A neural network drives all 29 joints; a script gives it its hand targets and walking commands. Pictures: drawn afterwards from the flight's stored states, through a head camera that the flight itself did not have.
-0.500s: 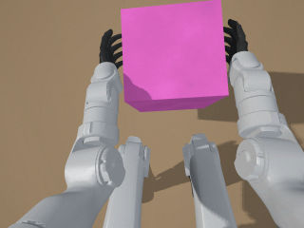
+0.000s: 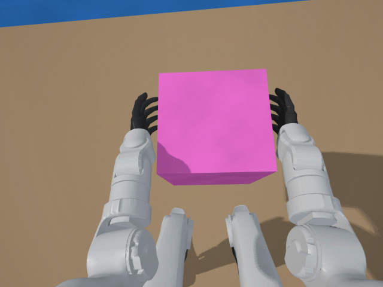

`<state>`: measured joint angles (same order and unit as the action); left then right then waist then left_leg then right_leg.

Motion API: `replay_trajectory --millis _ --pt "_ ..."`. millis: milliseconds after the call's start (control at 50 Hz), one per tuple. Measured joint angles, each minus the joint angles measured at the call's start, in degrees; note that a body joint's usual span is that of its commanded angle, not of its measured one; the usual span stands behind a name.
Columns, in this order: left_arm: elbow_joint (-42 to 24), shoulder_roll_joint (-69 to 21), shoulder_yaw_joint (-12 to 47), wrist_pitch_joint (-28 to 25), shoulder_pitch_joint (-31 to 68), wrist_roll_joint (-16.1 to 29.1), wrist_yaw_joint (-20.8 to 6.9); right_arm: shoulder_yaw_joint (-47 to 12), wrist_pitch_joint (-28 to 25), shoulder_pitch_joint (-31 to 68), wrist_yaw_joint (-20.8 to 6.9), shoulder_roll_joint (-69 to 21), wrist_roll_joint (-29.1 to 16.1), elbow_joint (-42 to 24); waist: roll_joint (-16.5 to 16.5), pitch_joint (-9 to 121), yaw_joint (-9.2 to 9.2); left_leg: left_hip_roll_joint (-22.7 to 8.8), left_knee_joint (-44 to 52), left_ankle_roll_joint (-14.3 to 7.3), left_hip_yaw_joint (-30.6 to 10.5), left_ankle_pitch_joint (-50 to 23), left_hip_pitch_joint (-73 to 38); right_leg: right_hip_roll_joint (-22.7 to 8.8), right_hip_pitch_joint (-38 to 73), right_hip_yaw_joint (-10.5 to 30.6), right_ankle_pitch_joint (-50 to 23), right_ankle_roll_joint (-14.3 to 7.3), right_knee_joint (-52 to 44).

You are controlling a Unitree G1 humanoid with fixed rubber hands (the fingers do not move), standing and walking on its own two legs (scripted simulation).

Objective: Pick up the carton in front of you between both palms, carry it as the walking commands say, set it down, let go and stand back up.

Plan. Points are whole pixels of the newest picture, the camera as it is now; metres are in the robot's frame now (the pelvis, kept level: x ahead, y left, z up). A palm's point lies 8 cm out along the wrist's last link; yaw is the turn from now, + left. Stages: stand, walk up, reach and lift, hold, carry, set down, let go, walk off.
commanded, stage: reach and lift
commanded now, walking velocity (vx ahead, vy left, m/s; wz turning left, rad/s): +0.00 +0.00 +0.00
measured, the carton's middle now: (211, 137) +0.44 -0.02 -0.12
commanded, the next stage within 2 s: hold in 1.90 s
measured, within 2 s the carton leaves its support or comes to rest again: neither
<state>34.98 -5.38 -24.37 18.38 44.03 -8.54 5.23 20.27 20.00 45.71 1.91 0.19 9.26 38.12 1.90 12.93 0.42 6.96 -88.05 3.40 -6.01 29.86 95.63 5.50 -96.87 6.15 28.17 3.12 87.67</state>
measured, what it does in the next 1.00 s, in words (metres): rises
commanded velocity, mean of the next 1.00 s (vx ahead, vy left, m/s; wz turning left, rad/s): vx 0.00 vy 0.00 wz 0.00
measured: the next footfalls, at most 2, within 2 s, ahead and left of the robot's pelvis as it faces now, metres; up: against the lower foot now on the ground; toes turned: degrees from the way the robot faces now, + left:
none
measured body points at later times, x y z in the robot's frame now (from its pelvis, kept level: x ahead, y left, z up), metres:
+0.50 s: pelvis +0.06 +0.00 +0.14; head +0.14 -0.01 +0.59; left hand +0.41 +0.14 +0.11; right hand +0.40 -0.16 +0.10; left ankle +0.08 +0.13 -0.53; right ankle +0.09 -0.13 -0.53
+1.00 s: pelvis +0.07 +0.00 +0.20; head +0.03 +0.00 +0.65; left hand +0.37 +0.15 +0.22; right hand +0.37 -0.15 +0.22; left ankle +0.08 +0.13 -0.53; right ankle +0.09 -0.13 -0.53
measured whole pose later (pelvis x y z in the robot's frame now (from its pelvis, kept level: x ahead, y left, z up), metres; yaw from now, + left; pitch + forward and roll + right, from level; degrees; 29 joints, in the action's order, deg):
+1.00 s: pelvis +0.07 +0.00 +0.20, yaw -1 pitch -2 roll +0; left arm 23.7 -9.0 -16.2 33.8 16.4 -15.5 0.0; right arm 15.6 35.1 15.6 0.5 -8.8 15.8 23.0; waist 0.3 3.4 0.0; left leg 3.0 -27.3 0.6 -8.8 14.1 10.7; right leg 2.5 -11.6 8.1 12.9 1.0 26.8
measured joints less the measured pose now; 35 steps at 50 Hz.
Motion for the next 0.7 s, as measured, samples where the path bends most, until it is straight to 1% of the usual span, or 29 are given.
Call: replay_trajectory --millis 220,440,560,700 --pt "0.8 -1.4 2.0 -1.7 -9.2 -0.4 -0.4 -0.5 -1.7 -9.4 -0.1 -2.6 0.7 0.0 -0.2 0.7 0.01 -0.6 13.3 -0.9 -1.0 -1.6 -18.6 -0.5 18.8 0.4 -1.4 -0.7 -13.4" --pt "-0.9 -2.9 4.5 -2.5 -18.6 -1.3 -1.2 -2.0 -2.5 -19.4 -0.3 -4.7 1.2 -2.7 -0.5 -0.7 -0.15 -1.7 28.7 -1.7 -1.9 -5.0 -38.7 -1.1 39.0 1.0 -4.7 -1.3 -28.9" --pt "-3.3 -3.4 6.1 -1.0 -23.5 -1.6 -1.6 -3.2 -1.1 -24.4 -0.3 -5.8 1.3 -5.2 -0.9 -2.3 -0.18 -2.3 37.9 -2.1 -2.2 -7.5 -50.9 -1.5 51.2 1.4 -7.2 -1.6 -38.1" --pt "-7.3 -3.6 8.3 3.6 -28.1 -2.1 -2.1 -4.8 3.2 -29.3 -0.2 -7.0 1.6 -9.6 -1.3 -4.2 -0.33 -3.1 48.7 -2.5 -2.5 -10.9 -65.2 -2.1 65.5 1.9 -10.6 -1.9 -48.9"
